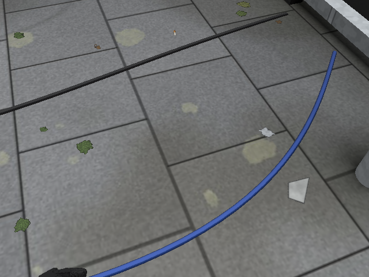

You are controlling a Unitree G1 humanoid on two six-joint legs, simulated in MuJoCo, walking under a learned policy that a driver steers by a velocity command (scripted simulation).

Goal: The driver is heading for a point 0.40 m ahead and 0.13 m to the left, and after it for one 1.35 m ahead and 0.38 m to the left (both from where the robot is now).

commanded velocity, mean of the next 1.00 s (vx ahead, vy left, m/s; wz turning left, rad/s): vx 0.31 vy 0.00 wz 0.44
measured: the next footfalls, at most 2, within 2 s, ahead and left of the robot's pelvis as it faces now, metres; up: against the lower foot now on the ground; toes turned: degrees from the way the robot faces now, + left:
right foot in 0.08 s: +0.23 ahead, -0.14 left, +0.00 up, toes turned +0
left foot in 0.60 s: +0.47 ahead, +0.13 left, +0.00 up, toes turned +19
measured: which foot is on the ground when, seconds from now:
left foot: down 0.00-0.10, up 0.12-0.58, down 0.60-1.00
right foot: up 0.00-0.06, down 0.08-0.60, up 0.62-1.00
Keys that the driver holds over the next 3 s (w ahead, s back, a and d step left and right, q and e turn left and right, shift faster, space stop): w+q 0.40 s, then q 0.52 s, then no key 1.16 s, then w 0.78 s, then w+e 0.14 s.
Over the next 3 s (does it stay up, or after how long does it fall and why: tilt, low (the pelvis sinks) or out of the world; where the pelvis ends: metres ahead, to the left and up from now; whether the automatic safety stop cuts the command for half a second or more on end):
stays up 0.74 0.25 0.00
